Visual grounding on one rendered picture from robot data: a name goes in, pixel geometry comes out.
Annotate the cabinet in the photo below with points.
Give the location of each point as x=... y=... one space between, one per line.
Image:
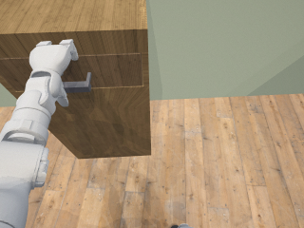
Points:
x=107 y=122

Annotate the left robot forearm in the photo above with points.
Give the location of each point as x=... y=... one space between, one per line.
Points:
x=32 y=115

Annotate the robot left hand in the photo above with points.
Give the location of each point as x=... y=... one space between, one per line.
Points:
x=56 y=58

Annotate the left robot upper arm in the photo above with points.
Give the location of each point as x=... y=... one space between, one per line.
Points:
x=23 y=167

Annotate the handle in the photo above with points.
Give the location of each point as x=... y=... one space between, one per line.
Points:
x=79 y=86

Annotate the drawer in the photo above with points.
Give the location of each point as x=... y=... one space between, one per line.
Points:
x=107 y=70

